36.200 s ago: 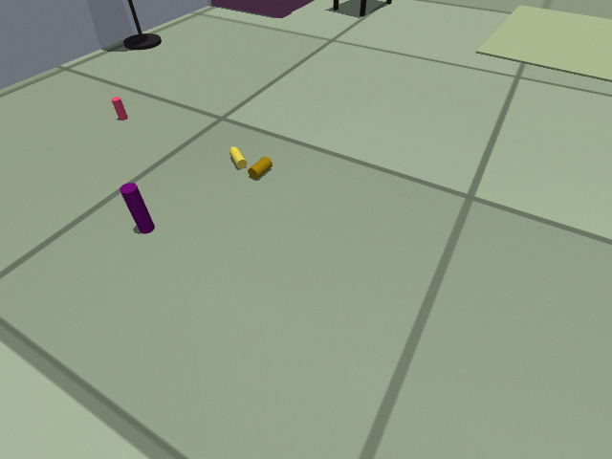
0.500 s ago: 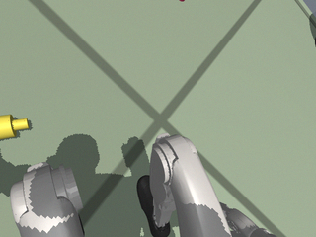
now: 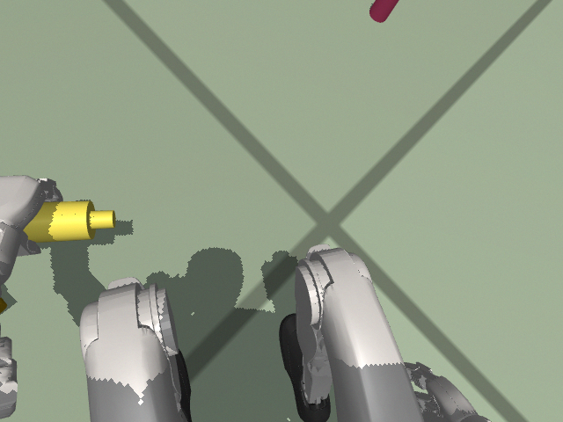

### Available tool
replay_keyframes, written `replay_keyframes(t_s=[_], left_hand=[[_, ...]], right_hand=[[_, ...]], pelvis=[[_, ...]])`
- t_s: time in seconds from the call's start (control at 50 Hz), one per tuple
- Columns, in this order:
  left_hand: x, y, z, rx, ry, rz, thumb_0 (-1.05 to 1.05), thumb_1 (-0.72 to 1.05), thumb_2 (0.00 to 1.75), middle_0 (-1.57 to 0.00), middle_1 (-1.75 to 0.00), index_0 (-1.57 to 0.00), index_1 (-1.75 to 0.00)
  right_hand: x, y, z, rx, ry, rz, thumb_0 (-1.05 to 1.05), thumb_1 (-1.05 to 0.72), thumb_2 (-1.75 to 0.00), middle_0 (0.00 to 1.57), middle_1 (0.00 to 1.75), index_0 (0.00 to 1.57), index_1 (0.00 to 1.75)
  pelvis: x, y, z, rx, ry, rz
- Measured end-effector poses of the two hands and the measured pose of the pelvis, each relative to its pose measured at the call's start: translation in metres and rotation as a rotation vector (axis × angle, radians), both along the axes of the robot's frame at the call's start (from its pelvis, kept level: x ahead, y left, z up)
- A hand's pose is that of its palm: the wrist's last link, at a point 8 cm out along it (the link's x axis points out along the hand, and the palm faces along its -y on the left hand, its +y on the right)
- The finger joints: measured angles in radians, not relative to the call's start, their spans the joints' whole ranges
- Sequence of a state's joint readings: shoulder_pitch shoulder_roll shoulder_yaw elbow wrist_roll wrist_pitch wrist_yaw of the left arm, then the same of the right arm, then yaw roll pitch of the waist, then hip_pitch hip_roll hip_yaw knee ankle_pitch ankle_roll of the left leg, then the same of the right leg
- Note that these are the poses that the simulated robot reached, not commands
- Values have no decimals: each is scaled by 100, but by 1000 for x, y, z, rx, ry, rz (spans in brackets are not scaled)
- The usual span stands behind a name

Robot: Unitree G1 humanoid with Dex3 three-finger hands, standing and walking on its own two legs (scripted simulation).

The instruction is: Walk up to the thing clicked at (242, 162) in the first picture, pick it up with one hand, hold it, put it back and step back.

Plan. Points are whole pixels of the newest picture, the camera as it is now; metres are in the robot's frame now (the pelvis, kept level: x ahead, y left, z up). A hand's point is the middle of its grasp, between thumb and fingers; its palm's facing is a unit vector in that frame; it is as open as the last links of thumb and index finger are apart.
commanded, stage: lift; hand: left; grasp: from above
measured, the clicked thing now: (53, 221) +0.42 +0.29 -0.19
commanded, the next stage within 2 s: hold in 1.80 s
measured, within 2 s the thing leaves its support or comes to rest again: neither
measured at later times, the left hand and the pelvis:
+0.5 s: hand out of the picture +0.38 +0.33 -0.08, palm faces -0.50 -0.06 -0.86, open 8.8 cm; pelvis +0.00 +0.00 +0.06, yaw +3 degrees
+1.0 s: hand out of the picture +0.33 +0.31 +0.11, palm faces -0.46 -0.10 -0.88, open 8.8 cm; pelvis +0.01 +0.01 +0.21, yaw +6 degrees
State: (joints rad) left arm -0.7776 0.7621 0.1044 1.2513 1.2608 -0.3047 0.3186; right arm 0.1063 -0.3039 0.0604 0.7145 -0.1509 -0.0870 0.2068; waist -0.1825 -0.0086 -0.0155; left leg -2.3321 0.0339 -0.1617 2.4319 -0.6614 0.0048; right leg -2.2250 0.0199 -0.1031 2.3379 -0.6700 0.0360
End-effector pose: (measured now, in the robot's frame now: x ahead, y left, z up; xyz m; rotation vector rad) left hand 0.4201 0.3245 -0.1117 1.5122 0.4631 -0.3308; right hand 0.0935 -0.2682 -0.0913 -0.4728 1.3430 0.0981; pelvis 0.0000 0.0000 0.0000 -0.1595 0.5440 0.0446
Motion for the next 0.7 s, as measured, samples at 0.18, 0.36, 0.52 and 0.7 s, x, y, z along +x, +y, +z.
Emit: replay_keyframes(t_s=[0.18,0.36,0.52,0.7], left_hand=[[-2,1,18,13,-46,-13,-1,15,38,-81,-40,-87,-37],[-9,3,51,21,-16,49,-1,13,42,-81,-39,-87,-36],[-31,2,91,4,22,41,-1,12,44,-82,-39,-87,-37],[-55,-1,149,-14,-11,27,-2,11,48,-80,-43,-84,-42]], right_hand=[[-10,-9,14,-58,20,-57,0,-91,-90,20,30,20,30],[-8,-5,32,-49,-21,-119,0,-92,-90,20,30,20,30],[3,1,54,-26,-56,-149,0,-92,-90,20,30,20,30],[35,6,93,-19,-142,-144,0,-91,-90,20,30,20,30]], pelvis=[[-1,1,11,8,20,10],[-3,3,34,17,41,24],[-3,3,64,31,54,35],[-2,4,106,44,48,45]])
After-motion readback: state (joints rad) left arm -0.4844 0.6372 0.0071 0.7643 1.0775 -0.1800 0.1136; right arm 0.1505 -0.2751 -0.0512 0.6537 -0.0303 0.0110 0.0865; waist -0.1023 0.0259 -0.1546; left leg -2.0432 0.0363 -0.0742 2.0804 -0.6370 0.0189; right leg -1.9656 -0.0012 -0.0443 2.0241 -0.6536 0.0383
